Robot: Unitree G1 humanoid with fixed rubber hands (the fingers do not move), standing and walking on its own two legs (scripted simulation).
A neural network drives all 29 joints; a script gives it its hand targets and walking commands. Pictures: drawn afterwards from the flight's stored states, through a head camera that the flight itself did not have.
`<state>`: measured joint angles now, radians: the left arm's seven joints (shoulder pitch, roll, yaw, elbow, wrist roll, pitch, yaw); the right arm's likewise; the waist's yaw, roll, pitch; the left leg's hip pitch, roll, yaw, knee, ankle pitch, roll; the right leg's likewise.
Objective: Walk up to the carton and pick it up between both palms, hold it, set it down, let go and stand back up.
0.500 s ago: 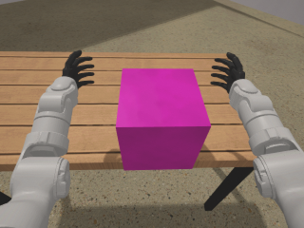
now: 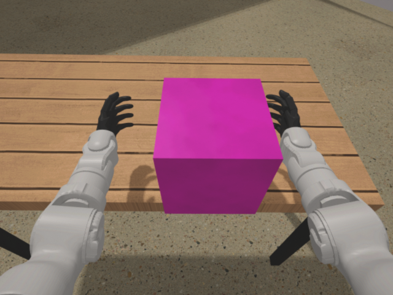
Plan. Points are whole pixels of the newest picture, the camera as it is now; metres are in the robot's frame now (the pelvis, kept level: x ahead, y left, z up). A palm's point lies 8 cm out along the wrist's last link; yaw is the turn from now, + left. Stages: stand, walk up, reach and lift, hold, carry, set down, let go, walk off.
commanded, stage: reach and lift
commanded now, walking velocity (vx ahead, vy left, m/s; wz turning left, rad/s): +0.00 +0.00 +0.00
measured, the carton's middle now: (211, 148) +0.40 +0.02 +0.07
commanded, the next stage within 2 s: none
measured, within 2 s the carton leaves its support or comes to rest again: neither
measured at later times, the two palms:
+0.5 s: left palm (131, 128) +0.41 +0.20 +0.10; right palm (279, 126) +0.44 -0.12 +0.11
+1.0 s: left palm (130, 127) +0.41 +0.20 +0.11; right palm (273, 130) +0.42 -0.10 +0.12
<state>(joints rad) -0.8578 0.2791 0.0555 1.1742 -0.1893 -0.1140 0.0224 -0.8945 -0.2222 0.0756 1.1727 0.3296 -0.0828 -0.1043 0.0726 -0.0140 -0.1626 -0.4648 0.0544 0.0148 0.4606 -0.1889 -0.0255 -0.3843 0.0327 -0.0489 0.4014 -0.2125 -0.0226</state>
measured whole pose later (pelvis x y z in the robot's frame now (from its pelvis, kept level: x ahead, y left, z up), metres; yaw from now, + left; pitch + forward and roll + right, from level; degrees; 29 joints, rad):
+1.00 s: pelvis +0.01 +0.01 +0.01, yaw -1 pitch +3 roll -1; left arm -0.77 -0.02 0.51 0.85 0.34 -0.02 0.00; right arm -0.79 0.05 -0.40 0.96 -0.24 -0.08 -0.07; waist 0.06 -0.05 -0.03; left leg -0.22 0.04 0.05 0.34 -0.17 -0.01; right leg -0.15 0.02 -0.01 0.28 -0.18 -0.01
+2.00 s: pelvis +0.01 +0.01 +0.01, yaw +1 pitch +0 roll +0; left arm -0.68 -0.05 0.49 0.67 0.36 0.09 -0.06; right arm -0.70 0.12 -0.45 0.83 -0.31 -0.08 -0.03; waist 0.04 -0.06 0.01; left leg -0.15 0.02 0.02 0.32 -0.16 -0.01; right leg -0.07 0.00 -0.05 0.26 -0.19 0.00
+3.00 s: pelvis -0.01 +0.01 +0.01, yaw +2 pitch -7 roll -1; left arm -0.66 -0.03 0.34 0.41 0.34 0.42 -0.03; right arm -0.67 0.02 -0.16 0.74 0.02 0.08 -0.13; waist -0.04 -0.08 0.01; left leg -0.05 0.02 0.01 0.31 -0.15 -0.01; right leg 0.04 0.00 -0.06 0.25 -0.18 0.00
